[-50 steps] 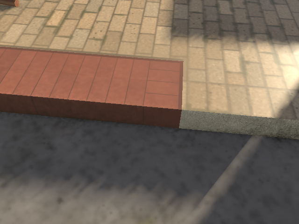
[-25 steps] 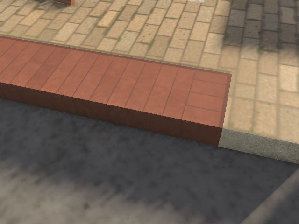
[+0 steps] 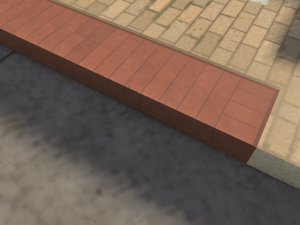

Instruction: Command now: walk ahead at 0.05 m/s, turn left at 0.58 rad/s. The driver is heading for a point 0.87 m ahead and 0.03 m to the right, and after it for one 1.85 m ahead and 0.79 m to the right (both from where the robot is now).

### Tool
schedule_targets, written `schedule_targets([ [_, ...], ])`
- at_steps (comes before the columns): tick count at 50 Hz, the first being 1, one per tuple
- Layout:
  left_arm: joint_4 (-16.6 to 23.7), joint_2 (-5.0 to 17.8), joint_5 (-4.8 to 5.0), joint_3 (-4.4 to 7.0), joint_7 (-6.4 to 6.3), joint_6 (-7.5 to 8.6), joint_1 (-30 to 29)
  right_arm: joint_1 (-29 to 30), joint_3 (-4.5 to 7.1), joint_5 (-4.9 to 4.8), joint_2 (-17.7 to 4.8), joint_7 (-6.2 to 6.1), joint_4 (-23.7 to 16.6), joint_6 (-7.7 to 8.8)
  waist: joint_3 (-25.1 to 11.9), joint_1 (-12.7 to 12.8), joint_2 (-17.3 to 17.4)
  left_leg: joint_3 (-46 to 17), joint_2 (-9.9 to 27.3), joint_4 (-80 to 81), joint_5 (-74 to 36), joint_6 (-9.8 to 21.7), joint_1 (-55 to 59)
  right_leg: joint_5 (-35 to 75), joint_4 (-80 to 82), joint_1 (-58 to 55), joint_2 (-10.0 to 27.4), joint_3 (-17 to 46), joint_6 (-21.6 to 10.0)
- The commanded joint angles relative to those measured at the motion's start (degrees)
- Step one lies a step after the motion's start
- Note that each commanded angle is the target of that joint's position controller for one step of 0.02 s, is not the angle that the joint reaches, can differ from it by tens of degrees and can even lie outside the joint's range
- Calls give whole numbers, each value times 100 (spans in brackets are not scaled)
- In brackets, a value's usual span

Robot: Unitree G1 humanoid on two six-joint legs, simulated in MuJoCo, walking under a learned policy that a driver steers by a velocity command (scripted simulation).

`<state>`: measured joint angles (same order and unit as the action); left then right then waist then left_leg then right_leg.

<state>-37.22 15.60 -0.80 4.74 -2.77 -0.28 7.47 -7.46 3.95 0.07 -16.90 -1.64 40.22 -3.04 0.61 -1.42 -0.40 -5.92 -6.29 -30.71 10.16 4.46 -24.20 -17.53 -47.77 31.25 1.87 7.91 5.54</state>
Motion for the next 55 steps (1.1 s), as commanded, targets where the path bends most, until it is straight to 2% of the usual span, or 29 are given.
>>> schedule_targets([
  [1, 446, 472, 90, 111, 57, 214, -12, 4, 240, -6, -919, -6, -448, 49, -900, -55, 1018, -1977, 1326, 887, 517, 884, 1067, -412, 593, -266, -281, -271, -94],
  [4, 294, 518, 159, 169, 178, 305, 533, 93, 185, -100, -766, -19, -545, 12, -843, 327, 980, -2032, 932, 698, 2049, 536, 303, 69, 2277, -1800, -355, -542, -479],
  [5, 228, 827, 74, 262, 158, 310, 978, 95, 113, -101, -471, -29, -604, 45, -949, 471, 414, -1612, 595, -265, 2527, 157, -755, -267, 2534, -2928, 587, 226, -854],
  [6, 140, 1405, -92, 392, 171, 267, 1324, 99, 57, -138, -155, 24, -801, 158, -888, 361, -1334, -139, -298, -1858, 2658, -154, -2150, -934, 2982, -3479, 1837, 2006, -1586],
  [7, 200, 1364, -198, 401, 217, 357, 1259, 442, 152, -110, -548, 69, -952, 337, -475, 463, -1532, -425, 164, -2708, 2308, -230, -2789, -1593, 3448, -3049, 2273, 3169, -2105],
  [8, 278, 1030, -124, 313, 171, 401, 935, 391, 245, -108, -793, 100, -826, 379, -186, 311, -1082, -569, 334, -3079, 1747, -260, -2768, -1798, 3422, -2831, 2035, 2609, -1960],
  [11, 193, 642, 72, 170, 99, 431, 852, 1, 203, -63, -506, 162, -451, 383, 108, 233, -852, -281, 457, -3247, 666, -482, -2523, -997, 3590, -2638, 1319, 1306, -1480],
  [17, -132, 885, 160, 237, 156, 485, 1300, 778, -23, -60, -18, 314, -567, 600, 189, 538, -929, 580, 671, -1201, -123, -574, -1257, 403, 3765, -2275, 1023, 80, -1447],
  [21, -298, 1103, 259, 282, 225, 431, 1562, 936, -1, -137, -195, 402, -628, 674, 287, 601, -1039, 834, 588, -303, 328, -387, -443, 426, 3584, -2236, 1238, 102, -1503],
  [24, -376, 1052, 286, 206, 205, 373, 1502, -38, 160, -161, -470, 371, -326, 709, -121, -19, -818, 1025, 318, 448, 64, -31, 1333, 1883, 2564, -1957, 1132, -132, -1284],
  [25, -351, 839, 246, 113, 196, 399, 1418, -916, 294, -143, -755, 312, -129, 717, -680, -484, -501, 479, 735, 459, 53, 212, 2632, 2319, 1237, -1406, 816, -566, -1027],
  [26, -14, 343, 135, -55, 187, 502, 1483, -1792, 443, 2, -1437, 259, -4, 691, -1534, -667, 1024, -1970, 2353, 694, 764, 1005, 4606, 795, -1215, 681, 82, -1180, -531],
  [27, 23, 471, 185, -40, 152, 643, 1360, -2005, 381, -41, -1283, 286, 59, 718, -1779, -709, 1544, -3652, 2832, 1507, 1437, 1520, 4494, -1317, -2313, 1533, -217, -404, -498],
  [28, 81, 855, 326, 60, 205, 701, 1141, -1603, 246, -74, -932, 292, 50, 733, -1060, -593, 1201, -2948, 2693, 1547, 1786, 1369, 4053, -1046, -2744, 2041, 177, -286, -604],
  [29, 89, 831, 336, 35, 233, 708, 900, -1282, 170, -62, -684, 284, -2, 726, -628, -465, 931, -2231, 2399, 1594, 1674, 1179, 3432, -548, -2651, 2011, 413, -423, -706],
  [30, 72, 746, 226, 20, 241, 702, 796, -924, 107, -33, -537, 288, -40, 714, -276, -286, 636, -1800, 2168, 1776, 1250, 1080, 2773, -143, -2293, 1811, 557, -448, -702],
  [32, 23, 633, 129, 25, 290, 607, 904, -549, 40, 42, -354, 278, -60, 735, 3, 60, 720, -1165, 1878, 2071, 229, 990, 1851, 305, -1839, 1197, 731, -431, -643],
  [35, 83, 479, 64, -51, 303, 503, 747, -528, 65, -30, -461, 242, 63, 808, 141, 199, 502, -512, 1767, 2266, -908, 1036, 1503, 867, -1104, 1115, 701, -565, -422],
  [39, 285, 246, 109, -202, 381, 551, -103, -820, 115, -96, -696, 186, 263, 811, 297, -84, 391, 56, 1567, 2301, -1035, 801, 1314, 2035, 714, 511, 434, -771, -447],
  [43, 485, 465, 176, -163, 501, 583, -651, -1206, 169, -189, -895, 199, 490, 792, 402, -231, 340, -70, 1923, 2124, -786, 669, 1961, 2140, 1509, 389, 303, -673, -691],
  [46, 473, 656, 163, -85, 518, 599, -411, -1269, 198, -172, -992, 188, 594, 697, 190, 1, 427, -55, 2017, 1492, -2047, 495, 2534, 1498, 1729, -147, 64, -852, -942],
  [47, 119, 554, -382, -117, 498, 442, 379, -1521, 141, 306, -891, 213, 755, 743, -242, 260, 571, 364, 1603, 568, -2950, 233, 2446, 1057, 1796, -1330, -232, -1225, -1034],
  [48, -157, 766, -495, -30, 435, 438, 1388, -1700, 91, 314, -694, 214, 800, 753, -820, 618, 434, 577, 1277, -782, -2916, 103, 1838, 907, 1585, -2724, -173, -1131, -1212],
  [49, -139, 1516, -567, 135, 366, 451, 2093, -2231, -54, 82, -159, 263, 563, 758, -1945, 678, -975, 825, 744, -3080, -721, -200, 155, 489, 1673, -4708, 1652, 1232, -1783],
  [50, -240, 1674, -277, 204, 364, 367, 2257, -2315, -13, 83, -317, 279, 628, 753, -2612, 779, -1804, 364, 21, -4228, 2167, -231, -730, 149, 2944, -5006, 2285, 3525, -2171],
  [51, -189, 1415, -160, 143, 352, 327, 1623, -1715, 68, 162, -642, 266, 556, 712, -1639, 623, -961, 3, 452, -4566, 1748, -114, -1290, -358, 3053, -4365, 1974, 2852, -1998],
  [52, -218, 1006, -106, 35, 343, 343, 1188, -1276, 33, 158, -612, 302, 475, 718, -896, 505, -516, 110, 725, -4298, 1216, -61, -1311, -198, 3083, -3550, 1767, 2066, -1872],
  [53, -293, 738, -103, -52, 357, 370, 977, -1148, -13, 164, -471, 325, 468, 700, -435, 330, -416, 180, 960, -3845, 921, -41, -1104, 377, 3267, -2879, 1490, 1444, -1724],
  [55, -420, 570, -57, -110, 381, 438, 849, -1397, -60, 284, -360, 348, 628, 561, -248, 65, -517, 314, 1083, -3409, 776, -150, -415, 1199, 3488, -2116, 1163, 715, -1613],
])
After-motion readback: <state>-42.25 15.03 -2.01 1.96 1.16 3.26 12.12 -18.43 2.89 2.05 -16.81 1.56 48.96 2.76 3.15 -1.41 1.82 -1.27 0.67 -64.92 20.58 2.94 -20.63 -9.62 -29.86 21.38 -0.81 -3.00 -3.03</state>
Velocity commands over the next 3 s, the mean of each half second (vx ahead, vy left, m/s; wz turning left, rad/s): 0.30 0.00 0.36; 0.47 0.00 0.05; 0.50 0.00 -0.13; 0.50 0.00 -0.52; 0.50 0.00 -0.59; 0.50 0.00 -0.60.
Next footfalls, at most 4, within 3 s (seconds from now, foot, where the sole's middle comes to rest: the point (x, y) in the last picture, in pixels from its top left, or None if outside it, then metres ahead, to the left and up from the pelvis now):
0.10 right None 0.07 -0.16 -0.77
0.50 left None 0.21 0.14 -0.77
0.96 right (158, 195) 0.58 -0.04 -0.77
1.44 left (104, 159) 0.76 0.21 -0.77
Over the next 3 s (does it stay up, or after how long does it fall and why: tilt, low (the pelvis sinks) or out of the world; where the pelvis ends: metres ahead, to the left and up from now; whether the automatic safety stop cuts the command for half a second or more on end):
stays up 1.47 -0.26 0.17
